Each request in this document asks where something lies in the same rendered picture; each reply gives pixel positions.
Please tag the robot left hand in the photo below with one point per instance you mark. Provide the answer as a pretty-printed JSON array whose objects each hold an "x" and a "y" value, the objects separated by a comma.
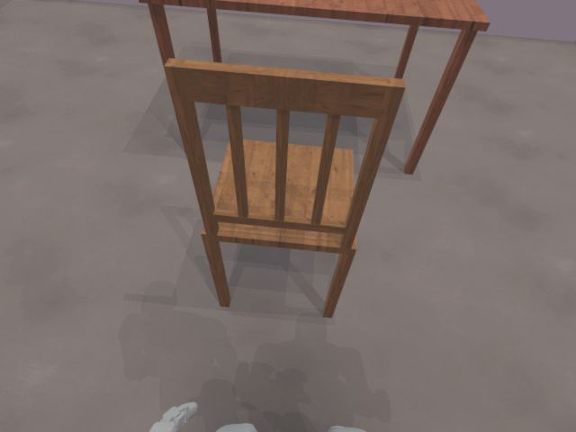
[{"x": 175, "y": 418}]

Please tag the chair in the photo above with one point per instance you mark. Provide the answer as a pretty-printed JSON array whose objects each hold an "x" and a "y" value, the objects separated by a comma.
[{"x": 276, "y": 194}]

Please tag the table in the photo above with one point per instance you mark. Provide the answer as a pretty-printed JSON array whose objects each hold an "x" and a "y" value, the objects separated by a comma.
[{"x": 465, "y": 15}]

